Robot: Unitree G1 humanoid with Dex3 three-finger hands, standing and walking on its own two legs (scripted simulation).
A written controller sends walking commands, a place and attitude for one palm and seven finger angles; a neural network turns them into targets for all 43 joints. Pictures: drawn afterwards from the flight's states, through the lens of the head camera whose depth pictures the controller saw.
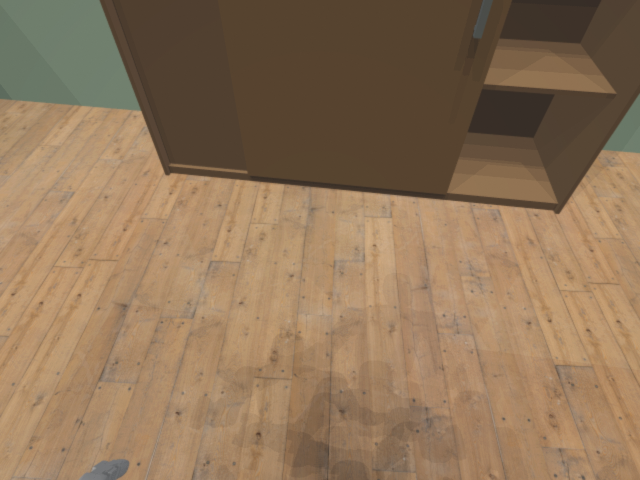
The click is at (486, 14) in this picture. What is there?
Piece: wardrobe's sliding door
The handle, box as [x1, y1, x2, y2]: [473, 0, 492, 38]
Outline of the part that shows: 492,0 483,0 477,22 474,27 474,37 481,37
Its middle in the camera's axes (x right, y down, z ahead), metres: +0.50 -0.73 +1.14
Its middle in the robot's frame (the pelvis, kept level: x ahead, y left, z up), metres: +1.38 -0.42 +0.10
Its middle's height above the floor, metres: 0.87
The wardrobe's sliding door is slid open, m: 0.50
